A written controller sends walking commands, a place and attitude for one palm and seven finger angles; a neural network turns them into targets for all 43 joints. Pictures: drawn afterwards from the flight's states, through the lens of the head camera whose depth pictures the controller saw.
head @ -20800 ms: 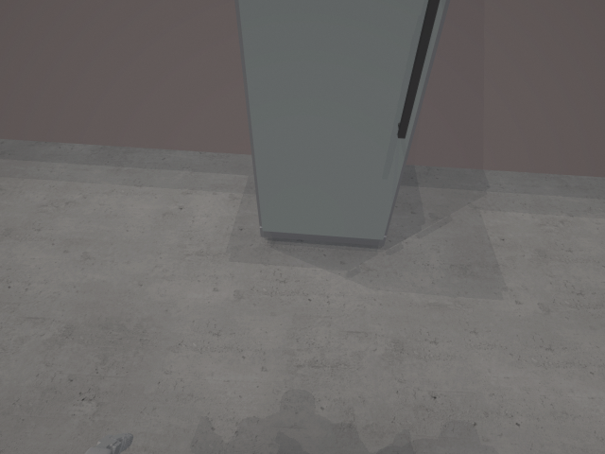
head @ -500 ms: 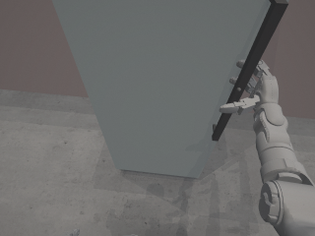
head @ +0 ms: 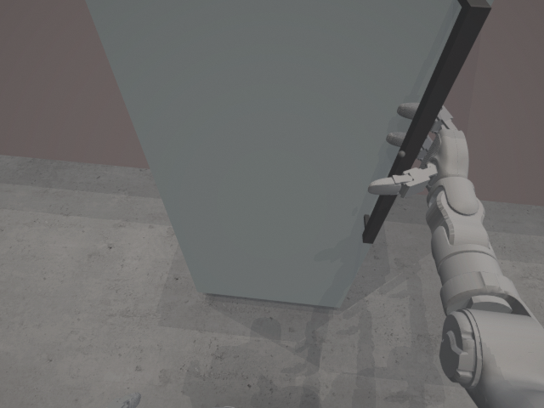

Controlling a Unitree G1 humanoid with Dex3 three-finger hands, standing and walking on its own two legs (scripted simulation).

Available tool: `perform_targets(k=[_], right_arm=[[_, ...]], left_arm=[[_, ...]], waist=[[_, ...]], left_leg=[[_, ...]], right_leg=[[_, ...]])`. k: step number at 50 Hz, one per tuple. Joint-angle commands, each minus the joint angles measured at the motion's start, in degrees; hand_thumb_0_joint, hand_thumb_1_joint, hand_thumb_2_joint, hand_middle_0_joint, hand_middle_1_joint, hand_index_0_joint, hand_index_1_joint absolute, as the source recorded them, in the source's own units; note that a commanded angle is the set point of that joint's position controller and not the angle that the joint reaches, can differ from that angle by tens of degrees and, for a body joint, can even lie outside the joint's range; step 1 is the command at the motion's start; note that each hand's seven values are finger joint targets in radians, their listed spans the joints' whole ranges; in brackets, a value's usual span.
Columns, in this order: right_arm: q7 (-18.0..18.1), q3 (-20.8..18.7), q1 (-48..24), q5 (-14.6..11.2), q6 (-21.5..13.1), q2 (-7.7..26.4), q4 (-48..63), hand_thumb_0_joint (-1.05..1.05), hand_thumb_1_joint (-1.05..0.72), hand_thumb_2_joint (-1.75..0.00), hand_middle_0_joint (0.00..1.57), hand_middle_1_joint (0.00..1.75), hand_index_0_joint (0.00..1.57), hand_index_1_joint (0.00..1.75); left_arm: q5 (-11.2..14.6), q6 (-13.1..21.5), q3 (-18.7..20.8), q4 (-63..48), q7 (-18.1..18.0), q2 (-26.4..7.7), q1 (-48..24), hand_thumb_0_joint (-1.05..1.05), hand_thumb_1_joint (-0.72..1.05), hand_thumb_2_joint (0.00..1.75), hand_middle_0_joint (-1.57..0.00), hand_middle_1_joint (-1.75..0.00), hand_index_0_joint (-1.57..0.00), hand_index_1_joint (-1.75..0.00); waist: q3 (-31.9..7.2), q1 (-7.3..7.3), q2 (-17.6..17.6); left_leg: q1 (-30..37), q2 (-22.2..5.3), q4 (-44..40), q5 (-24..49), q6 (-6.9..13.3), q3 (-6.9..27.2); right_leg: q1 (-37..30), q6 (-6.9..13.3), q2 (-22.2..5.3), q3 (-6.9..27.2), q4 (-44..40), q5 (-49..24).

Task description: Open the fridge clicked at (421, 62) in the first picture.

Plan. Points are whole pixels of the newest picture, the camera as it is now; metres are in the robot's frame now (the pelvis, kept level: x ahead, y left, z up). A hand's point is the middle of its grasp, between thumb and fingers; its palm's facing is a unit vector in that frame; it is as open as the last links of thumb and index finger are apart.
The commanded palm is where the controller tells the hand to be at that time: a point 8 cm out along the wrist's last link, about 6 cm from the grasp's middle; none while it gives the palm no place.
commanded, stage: slide the fingers in behind the handle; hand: right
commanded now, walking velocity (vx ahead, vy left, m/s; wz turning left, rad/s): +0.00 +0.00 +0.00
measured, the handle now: (401, 152) +0.51 -0.13 +0.11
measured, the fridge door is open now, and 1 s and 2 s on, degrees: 0 0 0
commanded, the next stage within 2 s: grip the handle and tug to test in 0.16 s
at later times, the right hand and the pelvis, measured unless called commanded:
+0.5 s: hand (401, 153) +0.47 -0.12 +0.14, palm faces -0.04 +1.00 +0.00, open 12.6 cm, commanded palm +0.44 -0.17 +0.14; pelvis +0.00 -0.01 +0.00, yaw +0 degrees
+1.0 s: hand (397, 156) +0.46 -0.11 +0.14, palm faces -0.05 +1.00 +0.00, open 5.4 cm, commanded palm +0.44 -0.17 +0.14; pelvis +0.00 +0.00 +0.00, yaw +0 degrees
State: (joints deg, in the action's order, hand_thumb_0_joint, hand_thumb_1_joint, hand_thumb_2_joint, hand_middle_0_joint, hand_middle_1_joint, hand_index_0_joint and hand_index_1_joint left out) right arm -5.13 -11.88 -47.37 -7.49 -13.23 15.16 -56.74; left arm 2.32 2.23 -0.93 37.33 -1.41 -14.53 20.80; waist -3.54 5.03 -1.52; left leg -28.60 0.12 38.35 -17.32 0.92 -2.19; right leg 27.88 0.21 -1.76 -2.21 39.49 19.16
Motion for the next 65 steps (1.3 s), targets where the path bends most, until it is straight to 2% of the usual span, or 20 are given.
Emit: perform_targets(k=[1,3,7,9,13,16,21,26,29,30,34,39,43,48,51,54,56,58,61,65], right_arm=[[-0.3,-1.5,-28.0,-0.9,-3.6,9.8,12.3,0.0,0.5,-0.3,0.3,1.2,0.3,1.2],[-0.2,-2.2,-28.9,-0.8,-3.9,10.9,12.6,0.0,0.5,-0.3,0.3,1.2,0.3,1.2],[0.0,0.7,-29.1,-0.2,-4.3,7.6,14.7,0.0,0.5,-0.3,0.3,1.2,0.3,1.2],[0.2,0.5,-29.1,-0.1,-3.7,8.0,12.8,0.0,0.5,-0.3,0.3,1.2,0.3,1.2],[0.5,-0.2,-28.7,-0.3,-3.5,8.3,13.6,0.0,0.5,-0.3,0.3,1.2,0.3,1.2],[0.6,-0.9,-28.8,-0.4,-3.2,8.8,12.2,0.0,0.36,-0.36,0.32,1.22,0.32,1.22],[0.9,1.3,-28.9,-0.1,-3.5,6.0,13.4,0.0,0.13,-0.46,0.34,1.25,0.34,1.25],[1.0,-0.5,-28.1,-0.4,-3.8,8.1,14.9,0.0,-0.11,-0.56,0.36,1.29,0.36,1.29],[1.1,-0.3,-28.2,-0.4,-3.6,8.0,14.2,0.0,-0.25,-0.62,0.38,1.31,0.38,1.31],[1.6,-2.2,-28.2,-0.1,-3.9,10.3,14.1,0.0,-0.29,-0.64,0.38,1.31,0.38,1.31],[1.5,0.0,-27.1,0.3,-4.1,7.7,16.9,0.0,-0.48,-0.72,0.41,1.34,0.41,1.34],[1.2,0.3,-26.6,-0.2,-3.0,7.2,16.0,0.0,-0.71,-0.82,0.43,1.37,0.43,1.37],[0.9,-1.8,-26.8,-0.5,-2.1,9.9,14.3,0.0,-0.9,-0.9,0.45,1.4,0.45,1.4],[0.4,-0.7,-29.7,0.0,-4.1,9.6,16.2,0.0,-0.9,-0.9,0.45,1.4,0.45,1.4],[0.6,-5.2,-26.9,-0.8,-4.3,13.8,14.6,0.0,-0.9,-0.9,0.45,1.4,0.45,1.4],[0.4,-3.3,-26.5,-0.4,-4.0,11.8,14.8,0.0,-0.9,-0.9,0.45,1.4,0.45,1.4],[0.7,-5.6,-25.2,-0.1,-4.0,14.7,14.3,0.0,-0.9,-0.9,0.45,1.4,0.45,1.4],[0.7,-5.1,-26.4,0.0,-4.0,14.7,15.7,0.0,-0.9,-0.9,0.45,1.4,0.45,1.4],[0.7,-2.5,-26.7,-0.1,-4.1,11.3,16.0,0.0,-0.9,-0.9,0.45,1.4,0.45,1.4],[0.8,-5.5,-24.0,-0.9,-4.1,13.8,15.3,0.0,-0.9,-0.9,0.45,1.4,0.45,1.4]], left_arm=[[0.1,2.3,2.9,-5.6,-0.7,-8.2,2.2,0.0,0.9,0.9,-0.2,-0.3,-0.2,-0.3],[0.0,2.2,3.0,-5.3,-0.8,-8.3,2.6,0.0,0.9,0.9,-0.2,-0.3,-0.2,-0.3],[-0.1,2.4,2.9,-5.2,-0.5,-7.8,2.4,0.0,0.9,0.9,-0.2,-0.3,-0.2,-0.3],[0.0,2.2,3.0,-4.8,-0.5,-8.0,2.7,0.0,0.9,0.9,-0.2,-0.3,-0.2,-0.3],[0.0,2.2,3.1,-5.0,-0.6,-8.2,2.6,0.0,0.9,0.9,-0.2,-0.3,-0.2,-0.3],[-0.1,2.2,3.1,-4.7,-0.6,-8.3,2.9,0.0,0.9,0.9,-0.2,-0.3,-0.2,-0.3],[-0.1,2.5,3.1,-4.9,-0.2,-8.0,2.6,0.0,0.9,0.9,-0.2,-0.3,-0.2,-0.3],[-0.2,2.4,3.2,-5.2,-0.2,-8.2,2.6,0.0,0.9,0.9,-0.2,-0.3,-0.2,-0.3],[-0.3,2.4,3.0,-5.2,-0.2,-8.1,2.3,0.0,0.9,0.9,-0.2,-0.3,-0.2,-0.3],[-0.4,2.2,3.1,-5.1,-0.4,-8.4,2.8,0.0,0.9,0.9,-0.2,-0.3,-0.2,-0.3],[-0.3,2.2,3.0,-5.8,-0.2,-7.7,1.8,0.0,0.9,0.9,-0.2,-0.3,-0.2,-0.3],[-0.2,2.0,3.2,-5.4,-0.2,-7.9,2.0,0.0,0.9,0.9,-0.2,-0.3,-0.2,-0.3],[-0.1,1.6,2.9,-5.6,-0.7,-8.1,1.9,0.0,0.9,0.9,-0.2,-0.3,-0.2,-0.3],[-0.2,1.9,2.8,-5.5,-0.8,-7.7,1.5,0.0,0.9,0.9,-0.2,-0.3,-0.2,-0.3],[-0.2,1.7,2.8,-5.5,-1.0,-8.1,1.7,0.0,0.9,0.9,-0.2,-0.3,-0.2,-0.3],[-0.2,1.7,2.7,-5.9,-0.9,-7.7,1.2,0.0,0.9,0.9,-0.2,-0.3,-0.2,-0.3],[-0.2,1.5,2.7,-6.0,-1.0,-8.0,1.3,0.0,0.9,0.9,-0.2,-0.3,-0.2,-0.3],[-0.2,1.3,2.7,-6.2,-1.1,-7.9,1.2,0.0,0.9,0.9,-0.2,-0.3,-0.2,-0.3],[0.0,1.5,2.8,-6.4,-0.9,-7.8,0.9,0.0,0.9,0.9,-0.2,-0.3,-0.2,-0.3],[-0.3,1.6,3.0,-6.3,-1.1,-8.3,1.5,0.0,0.9,0.9,-0.2,-0.3,-0.2,-0.3]], waist=[[-18.7,0.76,4.1],[-19.1,0.57,3.9],[-19.9,0.83,-0.6],[-18.1,1.24,0.9],[-20.1,0.84,1.9],[-18.7,0.85,2.8],[-19.8,0.88,0.2],[-21.5,0.33,1.7],[-19.3,0.4,2.2],[-19.4,0.31,3.7],[-20.9,-0.2,0.1],[-19.2,0.53,2.0],[-17.9,0.42,4.6],[-20.0,0.65,0.0],[-21.4,-0.31,3.4],[-19.8,-0.45,1.4],[-20.0,-0.78,3.6],[-20.2,-0.65,2.0],[-19.5,0.04,0.7],[-20.3,-0.77,4.3]], left_leg=[[9.4,1.2,-5.0,15.4,0.0,1.0],[9.6,1.2,-4.7,15.7,0.1,0.9],[7.1,1.3,-4.0,16.7,0.4,0.4],[6.3,1.4,-4.4,15.0,0.3,0.3],[7.5,1.4,-4.2,15.4,0.3,0.2],[7.1,1.4,-4.4,14.8,0.2,0.2],[5.4,1.5,-3.9,14.8,0.5,-0.1],[7.7,1.4,-3.6,16.6,0.5,0.1],[7.5,1.5,-4.0,15.5,0.4,0.1],[8.6,1.5,-3.9,15.7,0.4,0.1],[8.6,1.4,-3.5,17.5,0.6,0.2],[8.5,1.5,-4.4,16.9,0.3,0.2],[10.4,1.2,-5.1,16.5,0.0,0.8],[9.6,1.0,-4.7,16.6,0.2,1.2],[12.4,1.0,-4.7,17.6,-0.1,1.6],[11.7,1.0,-4.6,17.4,0.1,1.2],[13.0,1.0,-4.7,17.8,-0.1,1.6],[13.2,0.9,-4.8,17.9,-0.1,1.7],[10.8,1.2,-4.9,17.0,0.1,1.3],[13.4,1.1,-5.3,16.9,-0.1,1.6]], right_leg=[[-7.0,1.7,2.1,1.3,-4.7,-10.2],[-7.0,1.6,2.2,1.5,-4.7,-10.6],[-10.2,1.2,2.0,1.9,-4.0,-13.6],[-9.0,1.2,1.9,2.1,-4.2,-11.8],[-9.4,1.2,1.9,2.2,-4.4,-12.3],[-8.4,1.3,1.9,2.2,-4.5,-11.7],[-10.9,1.0,1.7,2.6,-4.0,-13.4],[-10.4,1.1,1.8,2.4,-4.0,-14.5],[-8.8,1.1,1.8,2.2,-4.3,-12.7],[-8.2,1.3,1.8,2.3,-4.2,-12.9],[-10.0,1.0,1.9,1.9,-4.2,-14.6],[-9.2,1.2,1.9,1.7,-4.4,-13.2],[-6.5,1.6,2.2,1.3,-4.9,-11.1],[-8.4,1.5,2.4,1.3,-4.2,-11.6],[-6.7,1.7,2.4,1.0,-4.3,-11.6],[-6.5,1.5,2.6,0.9,-4.6,-11.3],[-5.5,1.7,2.4,0.8,-4.6,-11.4],[-5.6,1.6,2.5,0.6,-4.7,-11.1],[-7.5,1.5,2.3,0.9,-4.7,-11.3],[-6.2,1.7,2.4,0.7,-4.8,-10.8]])
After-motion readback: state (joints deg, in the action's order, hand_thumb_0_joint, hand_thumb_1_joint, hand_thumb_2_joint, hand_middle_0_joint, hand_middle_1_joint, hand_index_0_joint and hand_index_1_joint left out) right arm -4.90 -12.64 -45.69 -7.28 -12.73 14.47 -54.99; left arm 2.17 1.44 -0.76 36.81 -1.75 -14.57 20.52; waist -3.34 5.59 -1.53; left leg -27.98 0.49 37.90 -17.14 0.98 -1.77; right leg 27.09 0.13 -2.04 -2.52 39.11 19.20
